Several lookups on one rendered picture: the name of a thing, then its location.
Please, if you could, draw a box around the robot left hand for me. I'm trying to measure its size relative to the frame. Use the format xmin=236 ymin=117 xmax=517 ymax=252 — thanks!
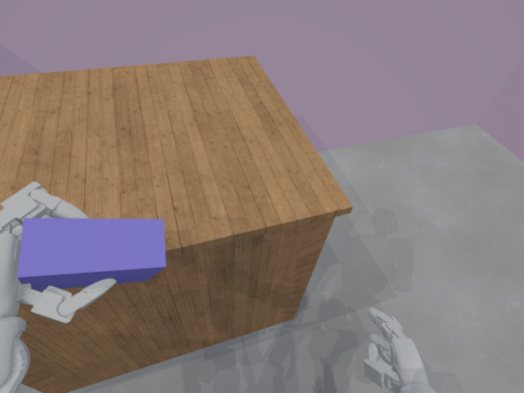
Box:
xmin=0 ymin=182 xmax=117 ymax=324

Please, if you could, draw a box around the table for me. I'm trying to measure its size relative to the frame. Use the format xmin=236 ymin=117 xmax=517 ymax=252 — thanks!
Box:
xmin=0 ymin=56 xmax=353 ymax=393

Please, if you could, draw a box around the robot right hand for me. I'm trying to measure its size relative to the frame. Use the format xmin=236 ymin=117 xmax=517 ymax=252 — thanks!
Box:
xmin=364 ymin=308 xmax=429 ymax=393

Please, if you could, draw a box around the robot left forearm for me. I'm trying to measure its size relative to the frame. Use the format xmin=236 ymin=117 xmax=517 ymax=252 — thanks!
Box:
xmin=0 ymin=317 xmax=30 ymax=393

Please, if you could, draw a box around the sponge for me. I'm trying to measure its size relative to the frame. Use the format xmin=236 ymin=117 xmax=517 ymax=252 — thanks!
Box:
xmin=17 ymin=218 xmax=166 ymax=291

